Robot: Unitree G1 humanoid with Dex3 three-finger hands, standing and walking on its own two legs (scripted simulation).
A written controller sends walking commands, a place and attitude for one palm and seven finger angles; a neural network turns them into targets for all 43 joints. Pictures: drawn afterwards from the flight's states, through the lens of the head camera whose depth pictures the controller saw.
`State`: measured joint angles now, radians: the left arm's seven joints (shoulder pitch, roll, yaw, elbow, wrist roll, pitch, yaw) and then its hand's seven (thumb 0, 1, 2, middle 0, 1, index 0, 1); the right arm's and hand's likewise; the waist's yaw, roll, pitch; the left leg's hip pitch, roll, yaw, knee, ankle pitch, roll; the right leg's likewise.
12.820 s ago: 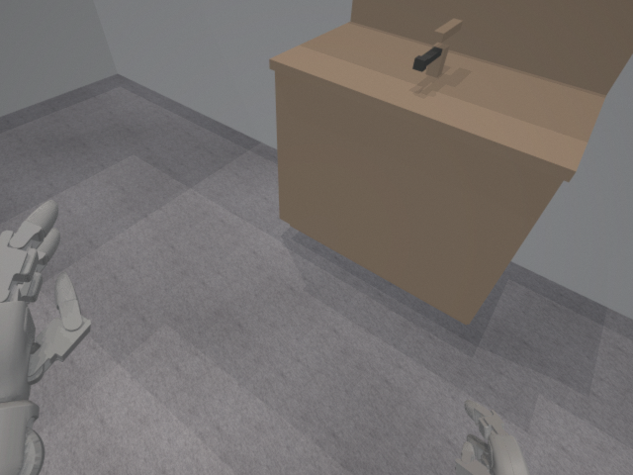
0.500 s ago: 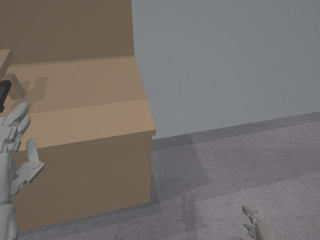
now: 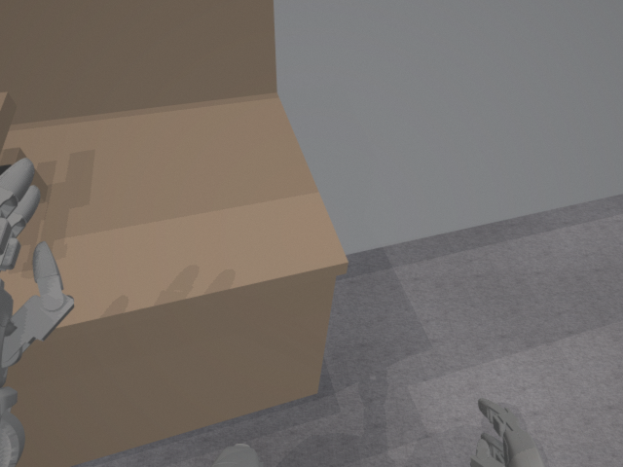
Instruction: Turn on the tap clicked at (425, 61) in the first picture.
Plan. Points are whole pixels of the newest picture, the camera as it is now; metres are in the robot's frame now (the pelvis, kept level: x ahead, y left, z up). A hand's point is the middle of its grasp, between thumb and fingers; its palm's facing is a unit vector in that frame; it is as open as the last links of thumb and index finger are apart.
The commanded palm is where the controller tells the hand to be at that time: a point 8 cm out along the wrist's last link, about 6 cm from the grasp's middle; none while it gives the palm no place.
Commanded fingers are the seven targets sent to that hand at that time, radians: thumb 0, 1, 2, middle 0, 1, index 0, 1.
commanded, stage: shuffle to correct the standing spot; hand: left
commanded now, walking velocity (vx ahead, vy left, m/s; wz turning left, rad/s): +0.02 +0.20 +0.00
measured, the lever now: out of the picture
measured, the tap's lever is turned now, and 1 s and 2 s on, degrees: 0 0 0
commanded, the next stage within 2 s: come to a stop and stand still in 0.28 s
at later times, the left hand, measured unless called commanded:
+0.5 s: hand out of the picture +0.24 +0.37 +0.18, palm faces +0.41 -0.83 -0.37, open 7.4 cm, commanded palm +0.17 +0.40 +0.21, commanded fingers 0.00 0.90 0.90 -0.20 -0.30 -0.20 -0.30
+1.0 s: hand out of the picture +0.20 +0.37 +0.18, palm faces +0.38 -0.88 -0.29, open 7.4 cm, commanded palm +0.15 +0.41 +0.21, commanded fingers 0.00 0.90 0.90 -0.20 -0.30 -0.20 -0.30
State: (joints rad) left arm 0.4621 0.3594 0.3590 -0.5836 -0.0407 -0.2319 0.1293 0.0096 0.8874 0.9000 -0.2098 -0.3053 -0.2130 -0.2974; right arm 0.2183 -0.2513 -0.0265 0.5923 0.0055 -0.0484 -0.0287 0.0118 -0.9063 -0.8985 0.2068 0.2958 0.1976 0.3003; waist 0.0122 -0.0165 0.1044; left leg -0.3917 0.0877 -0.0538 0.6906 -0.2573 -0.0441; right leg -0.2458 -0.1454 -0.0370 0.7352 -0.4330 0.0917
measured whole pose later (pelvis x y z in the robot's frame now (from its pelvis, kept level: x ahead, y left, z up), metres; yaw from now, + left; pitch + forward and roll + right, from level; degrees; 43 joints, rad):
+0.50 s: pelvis +0.00 +0.12 +0.01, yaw -1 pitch -2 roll +0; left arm 0.40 0.39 0.41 -0.52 -0.04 -0.20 0.16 0.01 0.89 0.90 -0.21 -0.30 -0.21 -0.30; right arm 0.17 -0.16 -0.02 0.63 0.01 -0.11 -0.03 0.01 -0.91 -0.90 0.20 0.30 0.20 0.30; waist 0.00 -0.07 0.12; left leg -0.34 -0.01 0.06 0.64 -0.27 0.04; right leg -0.42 -0.07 0.02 1.08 -0.52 0.03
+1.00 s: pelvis -0.02 +0.14 +0.03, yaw -1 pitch -2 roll -2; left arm 0.43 0.30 0.27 -0.45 -0.05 -0.09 0.15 0.01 0.89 0.90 -0.21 -0.30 -0.21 -0.30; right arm 0.24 -0.21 0.03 0.64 0.00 -0.07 -0.06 0.01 -0.90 -0.90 0.21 0.30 0.20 0.30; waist 0.02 0.02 0.02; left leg -0.28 0.01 0.05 0.47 -0.16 0.03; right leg -0.16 0.08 -0.09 0.37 -0.18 -0.07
